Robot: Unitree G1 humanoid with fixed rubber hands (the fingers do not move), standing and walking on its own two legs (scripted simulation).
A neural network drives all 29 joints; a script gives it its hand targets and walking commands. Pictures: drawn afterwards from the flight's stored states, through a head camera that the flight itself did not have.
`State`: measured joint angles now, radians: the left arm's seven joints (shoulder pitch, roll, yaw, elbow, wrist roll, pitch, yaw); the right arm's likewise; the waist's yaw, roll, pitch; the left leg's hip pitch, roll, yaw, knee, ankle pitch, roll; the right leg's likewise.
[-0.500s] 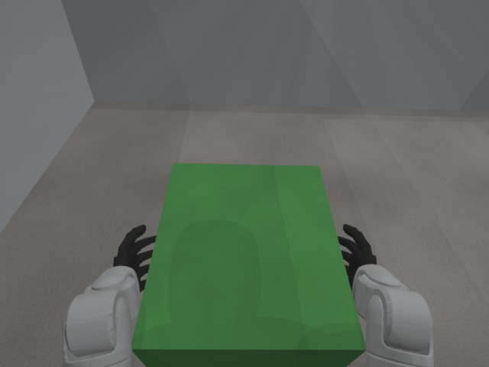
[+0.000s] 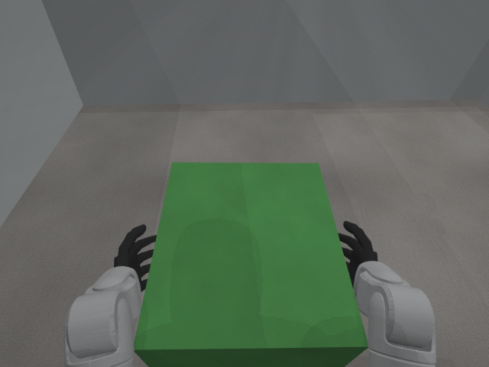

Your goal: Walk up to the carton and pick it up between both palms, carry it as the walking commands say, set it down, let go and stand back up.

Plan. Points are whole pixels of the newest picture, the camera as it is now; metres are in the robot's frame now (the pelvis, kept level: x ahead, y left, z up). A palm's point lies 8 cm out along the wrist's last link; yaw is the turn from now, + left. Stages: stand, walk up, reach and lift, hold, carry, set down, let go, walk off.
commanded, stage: carry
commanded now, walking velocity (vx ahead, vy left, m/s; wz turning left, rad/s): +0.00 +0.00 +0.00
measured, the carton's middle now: (245, 276) +0.28 +0.00 +0.01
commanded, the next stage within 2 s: hold in 0.62 s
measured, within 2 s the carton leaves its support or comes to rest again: neither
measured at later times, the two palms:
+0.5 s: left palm (131, 271) +0.26 +0.17 +0.08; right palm (356, 262) +0.27 -0.17 +0.08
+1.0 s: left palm (142, 245) +0.32 +0.17 +0.06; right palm (346, 248) +0.31 -0.17 +0.06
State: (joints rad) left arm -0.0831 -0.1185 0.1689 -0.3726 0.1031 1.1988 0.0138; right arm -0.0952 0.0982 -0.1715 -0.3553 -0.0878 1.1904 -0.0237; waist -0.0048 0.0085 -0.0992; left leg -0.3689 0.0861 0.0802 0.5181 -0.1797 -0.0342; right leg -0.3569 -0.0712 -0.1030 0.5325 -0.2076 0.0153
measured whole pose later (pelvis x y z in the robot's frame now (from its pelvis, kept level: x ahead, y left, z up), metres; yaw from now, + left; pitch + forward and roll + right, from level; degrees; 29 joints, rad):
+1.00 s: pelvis +0.03 +0.01 +0.02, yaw -6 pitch -5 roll +0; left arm -0.20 -0.12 0.25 0.11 0.24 0.76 -0.06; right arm -0.21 0.10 -0.21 0.16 -0.25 0.73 0.06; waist 0.05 0.01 0.02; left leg -0.06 0.02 0.01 0.32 -0.16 -0.01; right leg -0.08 -0.02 0.01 0.32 -0.15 0.02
